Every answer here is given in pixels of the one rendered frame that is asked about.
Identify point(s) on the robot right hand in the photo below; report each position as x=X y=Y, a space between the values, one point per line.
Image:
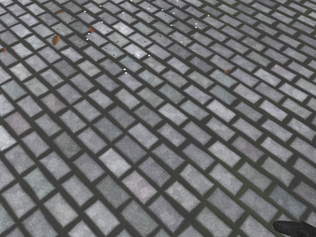
x=294 y=229

